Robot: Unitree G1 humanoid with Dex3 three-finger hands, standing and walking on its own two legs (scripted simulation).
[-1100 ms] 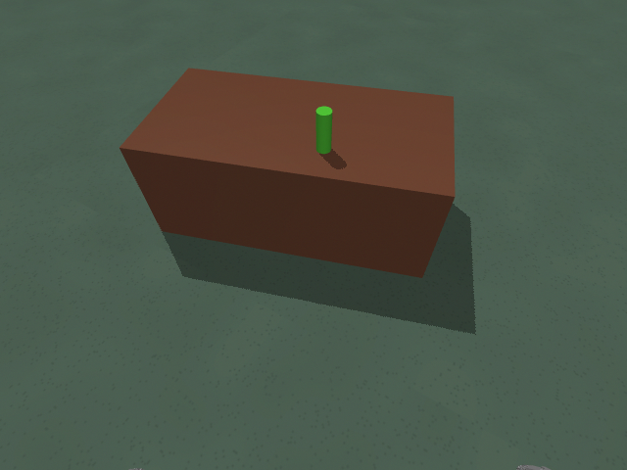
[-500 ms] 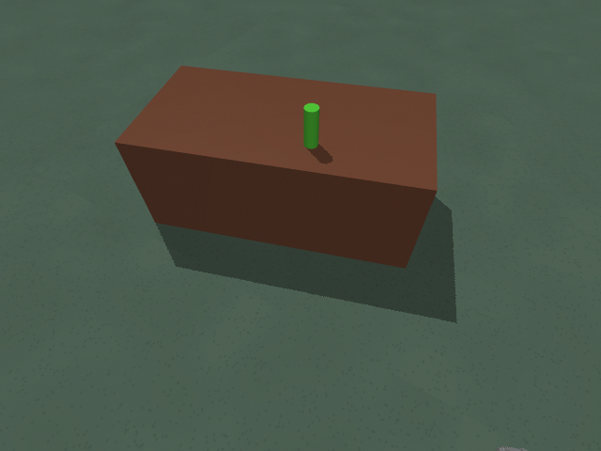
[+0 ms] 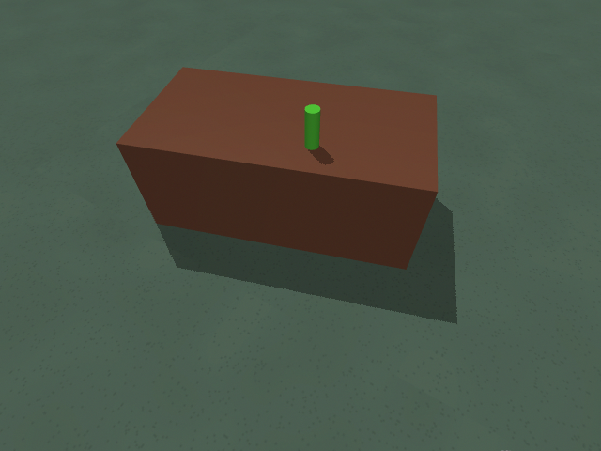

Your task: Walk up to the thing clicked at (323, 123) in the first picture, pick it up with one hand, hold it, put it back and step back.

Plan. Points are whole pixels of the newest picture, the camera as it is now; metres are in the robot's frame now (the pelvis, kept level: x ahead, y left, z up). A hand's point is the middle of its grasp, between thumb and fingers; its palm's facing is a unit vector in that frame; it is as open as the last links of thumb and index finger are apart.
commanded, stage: stand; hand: left
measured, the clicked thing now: (312, 128) +1.08 -0.02 -0.26
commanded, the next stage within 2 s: walk up in 0.02 s
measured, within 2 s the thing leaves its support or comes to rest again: neither
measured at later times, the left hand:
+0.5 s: hand (183, 437) +0.15 +0.20 -0.14, palm faces -0.12 -0.91 -0.39, open 7.3 cm
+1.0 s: hand (220, 271) +0.44 +0.18 -0.14, palm faces -0.30 -0.88 -0.37, open 7.3 cm
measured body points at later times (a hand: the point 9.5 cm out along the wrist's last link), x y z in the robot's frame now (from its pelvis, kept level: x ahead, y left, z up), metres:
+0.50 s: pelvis +0.10 -0.07 -0.01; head +0.11 -0.09 +0.43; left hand +0.16 +0.25 -0.12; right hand +0.13 -0.41 -0.14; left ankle +0.13 +0.05 -0.70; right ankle +0.10 -0.19 -0.75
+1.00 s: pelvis +0.30 -0.07 -0.01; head +0.32 -0.07 +0.44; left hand +0.46 +0.23 -0.12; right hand +0.26 -0.39 -0.12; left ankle +0.30 +0.05 -0.75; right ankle +0.36 -0.22 -0.72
